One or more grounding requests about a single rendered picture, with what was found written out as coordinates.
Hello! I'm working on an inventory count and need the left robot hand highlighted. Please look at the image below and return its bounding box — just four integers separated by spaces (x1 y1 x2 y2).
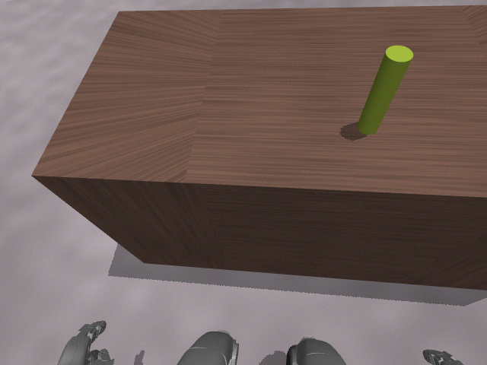
57 321 114 365

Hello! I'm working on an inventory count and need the right robot hand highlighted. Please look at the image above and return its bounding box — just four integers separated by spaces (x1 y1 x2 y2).
422 350 464 365

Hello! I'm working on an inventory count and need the can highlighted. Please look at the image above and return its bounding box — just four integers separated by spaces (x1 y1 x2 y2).
357 46 413 135

